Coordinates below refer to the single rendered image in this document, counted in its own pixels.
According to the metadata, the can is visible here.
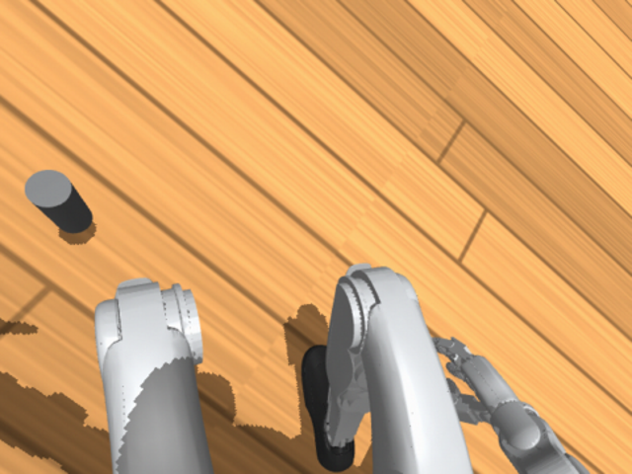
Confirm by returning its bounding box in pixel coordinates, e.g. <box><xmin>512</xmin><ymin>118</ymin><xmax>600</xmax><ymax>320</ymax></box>
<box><xmin>25</xmin><ymin>170</ymin><xmax>93</xmax><ymax>233</ymax></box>

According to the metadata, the right robot arm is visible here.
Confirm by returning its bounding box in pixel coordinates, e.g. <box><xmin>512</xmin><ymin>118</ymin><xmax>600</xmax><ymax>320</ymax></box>
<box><xmin>490</xmin><ymin>401</ymin><xmax>591</xmax><ymax>474</ymax></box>

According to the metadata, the right robot hand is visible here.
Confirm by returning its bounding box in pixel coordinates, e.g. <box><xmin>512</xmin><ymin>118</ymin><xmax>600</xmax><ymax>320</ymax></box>
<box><xmin>432</xmin><ymin>337</ymin><xmax>519</xmax><ymax>426</ymax></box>

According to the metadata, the right robot foot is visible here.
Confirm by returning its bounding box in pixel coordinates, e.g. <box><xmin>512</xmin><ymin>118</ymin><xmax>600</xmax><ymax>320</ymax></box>
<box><xmin>301</xmin><ymin>345</ymin><xmax>355</xmax><ymax>472</ymax></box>

